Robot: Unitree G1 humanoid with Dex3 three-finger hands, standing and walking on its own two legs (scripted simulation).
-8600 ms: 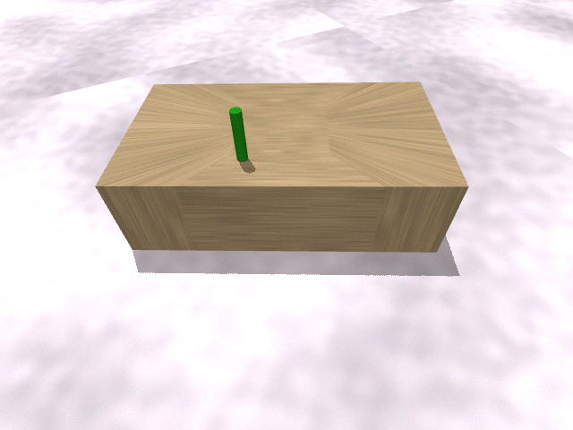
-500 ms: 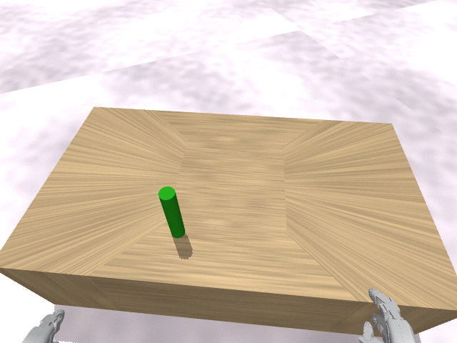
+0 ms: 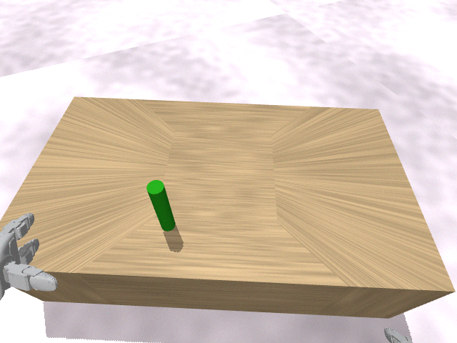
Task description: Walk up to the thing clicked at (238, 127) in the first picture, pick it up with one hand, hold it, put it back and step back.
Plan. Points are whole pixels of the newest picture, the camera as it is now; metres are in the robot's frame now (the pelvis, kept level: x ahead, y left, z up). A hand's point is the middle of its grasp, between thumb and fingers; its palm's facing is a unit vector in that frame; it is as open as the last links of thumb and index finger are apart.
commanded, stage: go down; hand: left
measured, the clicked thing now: (162, 207) +0.51 +0.19 -0.23
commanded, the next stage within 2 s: none
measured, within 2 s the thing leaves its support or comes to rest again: neither
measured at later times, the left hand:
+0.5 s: hand (34, 228) +0.34 +0.36 +0.01, palm faces +0.16 -0.98 -0.12, open 17.2 cm
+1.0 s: hand (31, 211) +0.37 +0.37 +0.01, palm faces +0.18 -0.98 -0.08, open 17.2 cm
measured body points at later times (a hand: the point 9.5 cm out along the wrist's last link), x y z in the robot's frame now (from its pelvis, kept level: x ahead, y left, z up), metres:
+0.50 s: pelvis -0.02 +0.00 -0.01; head +0.08 +0.02 +0.43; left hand +0.33 +0.41 +0.02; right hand +0.06 -0.28 -0.10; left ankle +0.00 +0.10 -0.69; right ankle +0.00 -0.12 -0.69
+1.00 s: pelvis -0.01 +0.00 -0.02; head +0.11 +0.03 +0.42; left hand +0.36 +0.42 +0.02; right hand +0.05 -0.28 -0.11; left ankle +0.00 +0.10 -0.69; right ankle +0.00 -0.12 -0.69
